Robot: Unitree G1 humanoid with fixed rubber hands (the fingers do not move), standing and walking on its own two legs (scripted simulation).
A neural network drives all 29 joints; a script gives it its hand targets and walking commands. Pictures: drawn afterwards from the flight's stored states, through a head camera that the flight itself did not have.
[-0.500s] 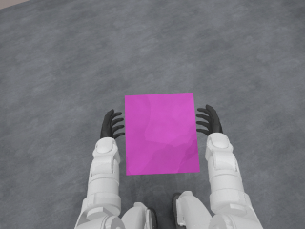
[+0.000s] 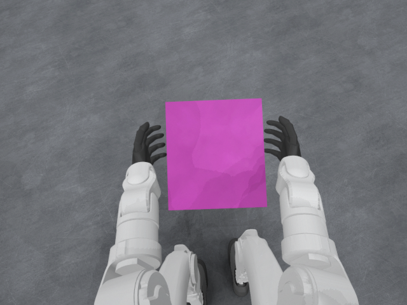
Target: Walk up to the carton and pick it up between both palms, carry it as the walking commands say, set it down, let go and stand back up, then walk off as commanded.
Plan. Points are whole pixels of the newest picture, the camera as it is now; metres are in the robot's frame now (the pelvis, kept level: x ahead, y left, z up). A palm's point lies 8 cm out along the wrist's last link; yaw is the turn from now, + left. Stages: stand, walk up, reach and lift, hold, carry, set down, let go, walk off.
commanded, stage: set down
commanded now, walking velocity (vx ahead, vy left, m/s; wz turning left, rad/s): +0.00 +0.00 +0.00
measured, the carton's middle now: (214, 155) +0.44 -0.03 -0.15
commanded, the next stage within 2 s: none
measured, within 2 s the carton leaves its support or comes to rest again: neither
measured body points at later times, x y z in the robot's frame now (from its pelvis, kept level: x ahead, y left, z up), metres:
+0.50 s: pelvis -0.01 -0.01 -0.08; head +0.20 -0.03 +0.31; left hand +0.44 +0.11 -0.15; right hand +0.42 -0.18 -0.16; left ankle +0.04 +0.07 -0.61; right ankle +0.10 -0.09 -0.61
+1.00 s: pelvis -0.03 -0.01 -0.15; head +0.23 -0.02 +0.21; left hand +0.46 +0.11 -0.24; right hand +0.45 -0.18 -0.24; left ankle +0.04 +0.07 -0.61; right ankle +0.10 -0.09 -0.61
